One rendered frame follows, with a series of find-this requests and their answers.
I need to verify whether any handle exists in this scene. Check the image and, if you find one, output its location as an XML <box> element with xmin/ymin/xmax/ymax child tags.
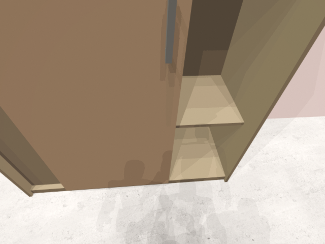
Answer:
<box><xmin>165</xmin><ymin>0</ymin><xmax>177</xmax><ymax>64</ymax></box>

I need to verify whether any wardrobe door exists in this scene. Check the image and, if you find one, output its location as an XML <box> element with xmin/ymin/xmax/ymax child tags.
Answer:
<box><xmin>0</xmin><ymin>0</ymin><xmax>192</xmax><ymax>191</ymax></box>
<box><xmin>0</xmin><ymin>106</ymin><xmax>60</xmax><ymax>186</ymax></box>

